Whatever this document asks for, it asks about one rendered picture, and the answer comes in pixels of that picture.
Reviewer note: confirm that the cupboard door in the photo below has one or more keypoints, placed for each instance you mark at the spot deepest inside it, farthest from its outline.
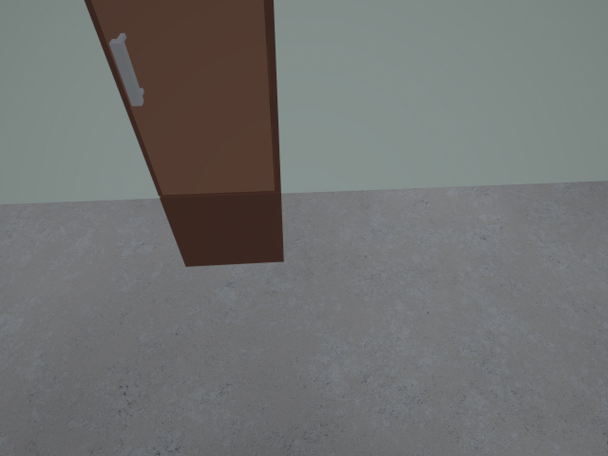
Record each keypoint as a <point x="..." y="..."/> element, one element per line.
<point x="205" y="121"/>

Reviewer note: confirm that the handle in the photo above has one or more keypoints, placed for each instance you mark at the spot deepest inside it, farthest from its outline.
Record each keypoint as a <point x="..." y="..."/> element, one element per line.
<point x="134" y="92"/>

